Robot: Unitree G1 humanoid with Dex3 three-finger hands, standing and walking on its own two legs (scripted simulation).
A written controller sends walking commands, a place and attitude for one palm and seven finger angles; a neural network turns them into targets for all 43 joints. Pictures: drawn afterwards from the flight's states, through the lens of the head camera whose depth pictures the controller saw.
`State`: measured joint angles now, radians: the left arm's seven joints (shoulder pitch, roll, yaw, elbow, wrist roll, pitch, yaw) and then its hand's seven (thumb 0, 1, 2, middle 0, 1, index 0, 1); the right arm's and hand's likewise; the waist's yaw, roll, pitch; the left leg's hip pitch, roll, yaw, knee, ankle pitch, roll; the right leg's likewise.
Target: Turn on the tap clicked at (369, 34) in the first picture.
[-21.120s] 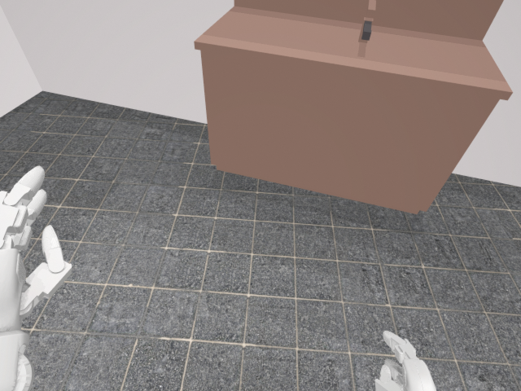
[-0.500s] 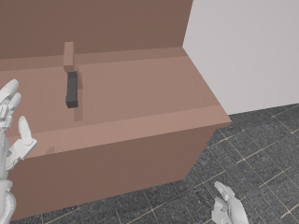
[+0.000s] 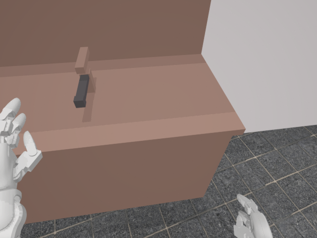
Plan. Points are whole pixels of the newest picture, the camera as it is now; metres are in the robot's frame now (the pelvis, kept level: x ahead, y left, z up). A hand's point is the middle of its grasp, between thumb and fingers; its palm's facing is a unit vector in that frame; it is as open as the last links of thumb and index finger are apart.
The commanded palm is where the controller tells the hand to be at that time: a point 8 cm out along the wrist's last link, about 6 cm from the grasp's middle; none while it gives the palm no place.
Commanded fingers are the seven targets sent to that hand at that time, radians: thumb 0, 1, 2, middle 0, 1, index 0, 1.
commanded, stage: turn the palm inward beside the body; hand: left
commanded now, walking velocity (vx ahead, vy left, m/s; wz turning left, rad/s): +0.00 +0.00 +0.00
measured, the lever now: (80, 101) +0.45 +0.31 +0.08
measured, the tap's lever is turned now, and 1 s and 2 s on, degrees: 0 0 0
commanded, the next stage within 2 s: reach beside the lever's end, fingers flat in 1.78 s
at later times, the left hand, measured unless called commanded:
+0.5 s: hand (42, 154) +0.22 +0.27 +0.14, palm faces +0.47 -0.84 -0.25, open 7.4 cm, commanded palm +0.17 +0.31 +0.16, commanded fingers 0.00 0.90 0.90 -0.20 -0.30 -0.20 -0.30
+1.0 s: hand (44, 159) +0.22 +0.27 +0.13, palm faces +0.45 -0.88 -0.17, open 7.4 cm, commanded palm +0.16 +0.31 +0.15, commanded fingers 0.00 0.90 0.90 -0.20 -0.30 -0.20 -0.30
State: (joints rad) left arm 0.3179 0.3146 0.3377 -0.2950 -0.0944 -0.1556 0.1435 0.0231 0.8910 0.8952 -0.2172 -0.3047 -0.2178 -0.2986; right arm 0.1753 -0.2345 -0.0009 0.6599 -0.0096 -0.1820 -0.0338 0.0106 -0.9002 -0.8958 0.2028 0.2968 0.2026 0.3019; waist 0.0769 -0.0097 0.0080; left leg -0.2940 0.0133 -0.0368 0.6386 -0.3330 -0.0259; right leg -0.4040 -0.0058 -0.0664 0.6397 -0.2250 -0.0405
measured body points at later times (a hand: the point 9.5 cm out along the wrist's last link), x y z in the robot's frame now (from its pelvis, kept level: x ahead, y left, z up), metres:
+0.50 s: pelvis +0.03 +0.01 +0.00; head +0.03 +0.00 +0.44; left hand +0.19 +0.32 +0.16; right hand +0.21 -0.22 -0.09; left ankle +0.01 +0.15 -0.72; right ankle +0.08 -0.09 -0.72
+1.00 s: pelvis +0.04 +0.03 +0.00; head +0.03 +0.02 +0.45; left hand +0.19 +0.31 +0.14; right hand +0.24 -0.17 -0.07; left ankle +0.01 +0.15 -0.72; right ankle +0.08 -0.09 -0.72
